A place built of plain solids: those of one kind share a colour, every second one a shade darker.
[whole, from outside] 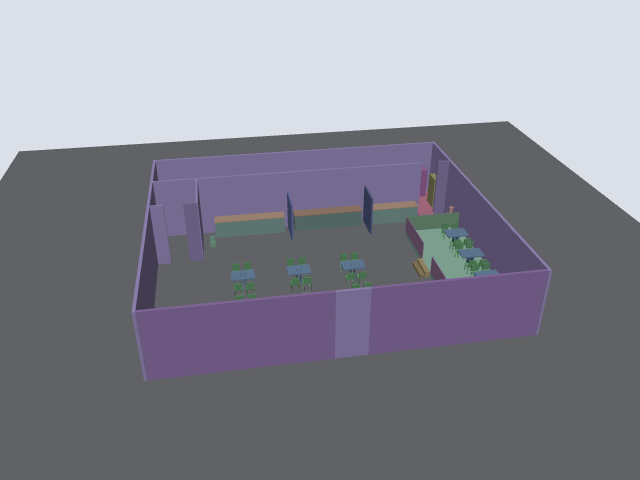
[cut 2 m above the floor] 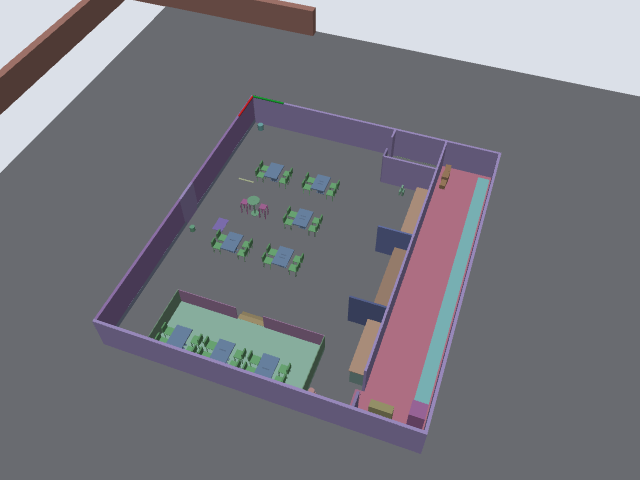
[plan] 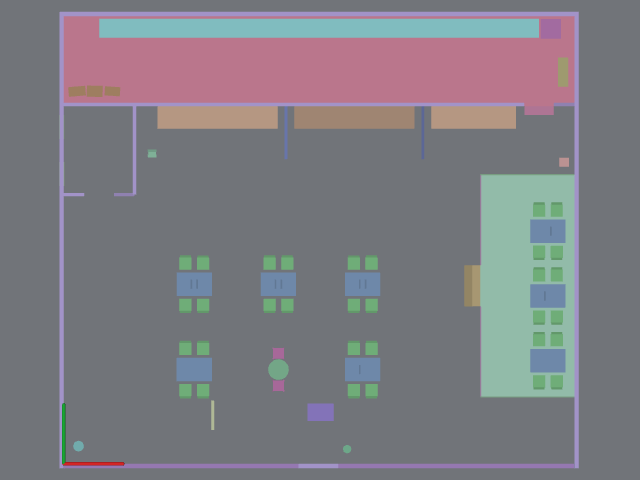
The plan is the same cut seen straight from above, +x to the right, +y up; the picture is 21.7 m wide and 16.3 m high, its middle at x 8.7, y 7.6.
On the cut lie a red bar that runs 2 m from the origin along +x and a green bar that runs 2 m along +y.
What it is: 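A food court's seating hall of the 2010s to 2020s; 17.3 x 15.2 m, ceiling 3.5 m, a street door 0.95 x 2.1 m in the glazed front; tables 0.75 m, chairs 0.45 m, bar tops 1.06 m, a counter 1.0 m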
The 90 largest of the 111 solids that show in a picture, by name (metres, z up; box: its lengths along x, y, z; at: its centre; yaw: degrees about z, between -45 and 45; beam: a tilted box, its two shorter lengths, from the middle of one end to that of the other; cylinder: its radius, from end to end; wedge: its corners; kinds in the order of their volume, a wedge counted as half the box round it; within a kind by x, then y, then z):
{
 "street_hedge_1": {"box": [0.6, 16.6, 2.25], "at": [-10.93, -8.3, 1.07]},
 "street_hedge_2": {"box": [39.8, 0.6, 2.25], "at": [8.67, -16.3, 1.07]},
 "wall_1": {"box": [0.15, 9.44, 3.57], "at": [-0.07, 4.57, 1.74]},
 "wall_2": {"box": [0.15, 3.3, 3.57], "at": [-0.07, 10.64, 1.74]},
 "wall_3": {"box": [0.15, 3.36, 3.57], "at": [-0.07, 13.67, 1.74]},
 "wall_4": {"box": [0.7, 0.12, 3.57], "at": [0.35, 9.14, 1.74]},
 "wall_5": {"box": [0.7, 0.12, 3.57], "at": [2.05, 9.14, 1.74]},
 "wall_6": {"box": [0.12, 3.06, 3.57], "at": [2.4, 10.67, 1.74]},
 "wall_7": {"box": [15.64, 0.12, 3.57], "at": [7.82, 12.2, 1.74]},
 "wall_8": {"box": [17.64, 0.15, 3.57], "at": [8.67, 15.28, 1.74]},
 "wall_9": {"box": [1.5, 0.15, 3.57], "at": [8.72, -0.07, 1.74]},
 "wall_10": {"box": [0.7, 0.12, 3.57], "at": [16.99, 12.2, 1.74]},
 "wall_11": {"box": [0.15, 15.5, 3.57], "at": [17.41, 7.6, 1.74]},
 "back_worktop_1": {"box": [14.94, 0.65, 0.95], "at": [8.67, 14.79, 0.55]},
 "zone_back_1": {"box": [17.34, 3.06, 0.17], "at": [8.67, 13.67, 0.04]},
 "window_wall_1": {"box": [8.12, 0.15, 3.57], "at": [4.06, -0.07, 1.74]},
 "window_wall_2": {"box": [8.02, 0.15, 3.57], "at": [13.33, -0.07, 1.74]},
 "dais_1": {"box": [3.2, 7.59, 0.35], "at": [15.74, 6.04, 0.12]},
 "counter_1": {"box": [4.05, 0.7, 1.05], "at": [5.22, 11.79, 0.47]},
 "counter_2": {"box": [4.05, 0.7, 1.05], "at": [9.87, 11.79, 0.47]},
 "counter_3": {"box": [2.85, 0.7, 1.05], "at": [13.92, 11.79, 0.47]},
 "back_fridge_1": {"box": [0.7, 0.68, 1.9], "at": [16.54, 14.77, 1.02]},
 "kiosk_wall_1": {"box": [0.1, 1.8, 2.35], "at": [7.55, 11.24, 1.12]},
 "kiosk_wall_2": {"box": [0.1, 1.8, 2.35], "at": [12.19, 11.24, 1.12]},
 "shelf_1": {"box": [0.35, 1.0, 1.95], "at": [16.95, 13.3, 1.04]},
 "meeting_table_1": {"box": [1.2, 0.8, 0.07], "at": [4.43, 3.2, 0.71]},
 "meeting_table_2": {"box": [1.2, 0.8, 0.07], "at": [4.43, 6.1, 0.71]},
 "meeting_table_3": {"box": [1.2, 0.8, 0.07], "at": [7.29, 6.1, 0.71]},
 "meeting_table_4": {"box": [1.2, 0.8, 0.07], "at": [10.15, 3.2, 0.71]},
 "meeting_table_5": {"box": [1.2, 0.8, 0.07], "at": [10.15, 6.1, 0.71]},
 "meeting_table_6": {"box": [1.2, 0.8, 0.07], "at": [16.44, 3.5, 1.01]},
 "meeting_table_7": {"box": [1.2, 0.8, 0.07], "at": [16.44, 5.7, 1.01]},
 "meeting_table_8": {"box": [1.2, 0.8, 0.07], "at": [16.44, 7.9, 1.01]},
 "counter_top_1": {"box": [4.09, 0.78, 0.04], "at": [5.22, 11.77, 1.02]},
 "counter_top_2": {"box": [4.09, 0.78, 0.04], "at": [9.87, 11.77, 1.02]},
 "counter_top_3": {"box": [2.89, 0.78, 0.04], "at": [13.92, 11.77, 1.02]},
 "side_chair_1": {"box": [0.42, 0.42, 0.04], "at": [4.13, 2.5, 0.43]},
 "side_chair_2": {"box": [0.42, 0.42, 0.04], "at": [4.13, 3.9, 0.43]},
 "side_chair_3": {"box": [0.38, 0.08, 0.38], "at": [4.13, 5.16, 0.65]},
 "side_chair_4": {"box": [0.42, 0.42, 0.04], "at": [4.13, 5.4, 0.43]},
 "side_chair_5": {"box": [0.42, 0.42, 0.04], "at": [4.13, 6.8, 0.43]},
 "side_chair_6": {"box": [0.38, 0.08, 0.38], "at": [4.13, 7.04, 0.65]},
 "side_chair_7": {"box": [0.42, 0.42, 0.04], "at": [4.73, 2.5, 0.43]},
 "side_chair_8": {"box": [0.42, 0.42, 0.04], "at": [4.73, 3.9, 0.43]},
 "side_chair_9": {"box": [0.38, 0.08, 0.38], "at": [4.73, 5.16, 0.65]},
 "side_chair_10": {"box": [0.42, 0.42, 0.04], "at": [4.73, 5.4, 0.43]},
 "side_chair_11": {"box": [0.42, 0.42, 0.04], "at": [4.73, 6.8, 0.43]},
 "side_chair_12": {"box": [0.38, 0.08, 0.38], "at": [4.73, 7.04, 0.65]},
 "side_chair_13": {"box": [0.38, 0.08, 0.38], "at": [6.99, 5.16, 0.65]},
 "side_chair_14": {"box": [0.42, 0.42, 0.04], "at": [6.99, 5.4, 0.43]},
 "side_chair_15": {"box": [0.42, 0.42, 0.04], "at": [6.99, 6.8, 0.43]},
 "side_chair_16": {"box": [0.38, 0.08, 0.38], "at": [6.99, 7.04, 0.65]},
 "side_chair_17": {"box": [0.38, 0.08, 0.38], "at": [7.59, 5.16, 0.65]},
 "side_chair_18": {"box": [0.42, 0.42, 0.04], "at": [7.59, 5.4, 0.43]},
 "side_chair_19": {"box": [0.38, 0.08, 0.38], "at": [7.59, 7.04, 0.65]},
 "side_chair_20": {"box": [0.38, 0.08, 0.38], "at": [9.85, 5.16, 0.65]},
 "side_chair_21": {"box": [0.38, 0.08, 0.38], "at": [9.85, 7.04, 0.65]},
 "side_chair_22": {"box": [0.38, 0.08, 0.38], "at": [10.45, 5.16, 0.65]},
 "side_chair_23": {"box": [0.38, 0.08, 0.38], "at": [10.45, 7.04, 0.65]},
 "side_chair_24": {"box": [0.38, 0.08, 0.38], "at": [16.14, 2.56, 0.95]},
 "side_chair_25": {"box": [0.38, 0.08, 0.38], "at": [16.14, 4.44, 0.95]},
 "side_chair_26": {"box": [0.38, 0.08, 0.38], "at": [16.14, 4.76, 0.95]},
 "side_chair_27": {"box": [0.38, 0.08, 0.38], "at": [16.14, 6.64, 0.95]},
 "side_chair_28": {"box": [0.38, 0.08, 0.38], "at": [16.14, 8.84, 0.95]},
 "side_chair_29": {"box": [0.38, 0.08, 0.38], "at": [16.74, 4.44, 0.95]},
 "side_chair_30": {"box": [0.38, 0.08, 0.38], "at": [16.74, 6.64, 0.95]},
 "side_chair_31": {"box": [0.38, 0.08, 0.38], "at": [16.74, 8.84, 0.95]},
 "stallriser_1": {"box": [8.12, 0.05, 0.35], "at": [4.06, -0.02, 0.12]},
 "stallriser_2": {"box": [8.02, 0.05, 0.35], "at": [13.33, -0.02, 0.12]},
 "dais_rail_end_1": {"box": [3.2, 0.04, 1.0], "at": [15.74, 2.27, 0.75]},
 "dais_rail_end_2": {"box": [3.2, 0.04, 1.0], "at": [15.74, 9.82, 0.75]},
 "dais_rail_front_1": {"box": [0.04, 3.1, 1.0], "at": [14.16, 3.8, 0.75]},
 "dais_rail_front_2": {"box": [0.04, 3.1, 1.0], "at": [14.16, 8.29, 0.75]},
 "box_cardboard_1": {"box": [0.58, 0.33, 0.4], "at": [0.45, 12.65, 0.27], "yaw": 4.9},
 "box_cardboard_2": {"box": [0.54, 0.38, 0.44], "at": [1.05, 12.65, 0.29], "yaw": -1.3},
 "box_cardboard_3": {"box": [0.52, 0.31, 0.31], "at": [1.65, 12.65, 0.23], "yaw": -3.4},
 "dais_steps_1": {"box": [0.27, 1.4, 0.2], "at": [13.73, 6.04, 0.05]},
 "dais_steps_2": {"box": [0.27, 1.4, 0.35], "at": [14.01, 6.04, 0.12]},
 "water_cooler_1": {"box": [0.33, 0.31, 1.03], "at": [16.99, 10.24, 0.47]},
 "water_cooler_2": {"cylinder": 0.14, "from": [16.99, 10.24, 0.98], "to": [16.99, 10.24, 1.4]},
 "back_step_1": {"box": [1.0, 0.3, 0.17], "at": [16.14, 11.99, 0.04]},
 "front_corner_1": {"box": [0.04, 0.17, 3.42], "at": [0.0, -0.07, 1.66]},
 "front_corner_2": {"box": [0.04, 0.17, 3.42], "at": [17.34, -0.07, 1.66]},
 "plant_pot_1": {"cylinder": 0.18, "from": [0.5, 0.6, 0.0], "to": [0.5, 0.6, 0.38]},
 "door_mat_1": {"box": [0.9, 0.6, 0.07], "at": [8.72, 1.75, -0.02]},
 "bin_waste_1": {"cylinder": 0.14, "from": [9.62, 0.5, 0.0], "to": [9.62, 0.5, 0.31]},
 "bar_stool_1": {"box": [0.38, 0.36, 0.06], "at": [7.29, 2.65, 0.73]},
 "bar_stool_2": {"box": [0.38, 0.36, 0.06], "at": [7.29, 3.75, 0.73]},
 "bar_table_1": {"cylinder": 0.35, "from": [7.29, 3.2, 1.03], "to": [7.29, 3.2, 1.06]},
 "cable_protector_1": {"box": [0.1, 1.0, 0.07], "at": [5.06, 1.65, -0.01]}
}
